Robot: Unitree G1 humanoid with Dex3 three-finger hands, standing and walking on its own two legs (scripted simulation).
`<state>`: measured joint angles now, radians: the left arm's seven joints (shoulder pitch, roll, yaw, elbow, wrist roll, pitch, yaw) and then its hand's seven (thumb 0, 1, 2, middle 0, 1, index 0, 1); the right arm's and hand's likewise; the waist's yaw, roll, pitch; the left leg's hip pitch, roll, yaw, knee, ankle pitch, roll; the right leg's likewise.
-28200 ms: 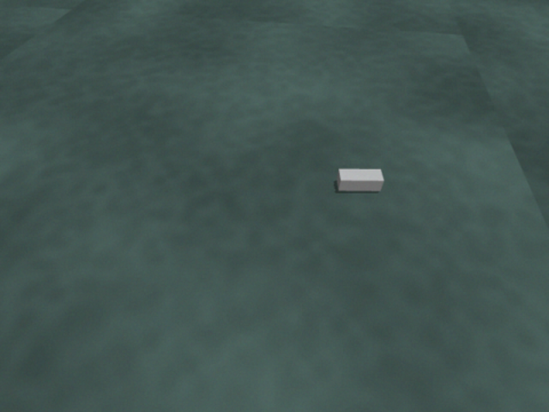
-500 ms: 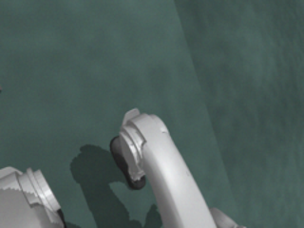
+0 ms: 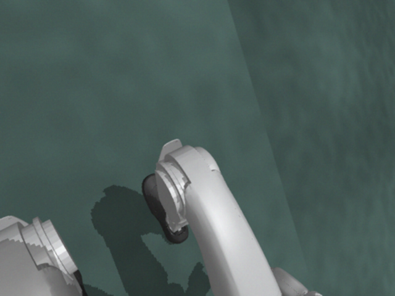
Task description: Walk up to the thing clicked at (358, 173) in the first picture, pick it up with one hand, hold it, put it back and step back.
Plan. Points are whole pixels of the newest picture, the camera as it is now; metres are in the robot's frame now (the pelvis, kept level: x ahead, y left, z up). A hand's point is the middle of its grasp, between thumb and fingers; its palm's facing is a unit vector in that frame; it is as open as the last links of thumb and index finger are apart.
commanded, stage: close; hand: left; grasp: from above
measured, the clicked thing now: out of the picture +0.51 +0.27 -0.28
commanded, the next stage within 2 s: settle in 0.32 s
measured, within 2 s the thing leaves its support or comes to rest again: leaves its support in 0.76 s
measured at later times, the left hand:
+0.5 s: hand out of the picture +0.50 +0.27 -0.26, palm faces -0.43 -0.12 -0.90, open 11.5 cm
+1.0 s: hand out of the picture +0.51 +0.29 -0.19, palm faces -0.37 -0.09 -0.92, open 11.5 cm
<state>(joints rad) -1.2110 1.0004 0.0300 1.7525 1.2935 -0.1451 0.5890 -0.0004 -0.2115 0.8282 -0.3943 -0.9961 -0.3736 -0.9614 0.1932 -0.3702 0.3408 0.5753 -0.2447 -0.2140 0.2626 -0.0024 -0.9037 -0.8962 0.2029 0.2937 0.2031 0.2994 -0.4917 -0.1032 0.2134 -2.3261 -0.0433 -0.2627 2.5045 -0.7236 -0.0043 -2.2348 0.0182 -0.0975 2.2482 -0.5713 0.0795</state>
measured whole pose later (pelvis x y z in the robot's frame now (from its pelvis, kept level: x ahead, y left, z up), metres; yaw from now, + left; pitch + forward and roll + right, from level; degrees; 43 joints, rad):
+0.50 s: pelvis +0.00 +0.00 +0.00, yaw +0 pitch +30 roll -17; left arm -1.22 1.01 0.03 1.75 1.30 -0.14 0.59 0.00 -0.24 0.82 -0.48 -0.90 -0.45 -0.88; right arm 0.20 -0.37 0.35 0.56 -0.24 -0.20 0.25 0.00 -0.91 -0.90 0.20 0.29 0.20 0.30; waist -0.50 -0.10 0.22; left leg -2.33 -0.04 -0.26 2.50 -0.71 0.01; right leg -2.24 0.02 -0.10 2.24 -0.56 0.07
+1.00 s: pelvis +0.01 +0.00 +0.01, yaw +2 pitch +35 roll -15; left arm -1.07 0.83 0.03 1.43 1.23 -0.06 0.41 0.00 -0.22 0.78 -0.50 -0.86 -0.47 -0.84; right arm 0.25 -0.36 0.18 0.63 -0.18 -0.14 0.27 0.00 -0.91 -0.90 0.20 0.29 0.20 0.30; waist -0.39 0.00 0.05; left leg -2.34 -0.05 -0.22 2.45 -0.73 0.00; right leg -2.27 -0.01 -0.07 2.24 -0.60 0.05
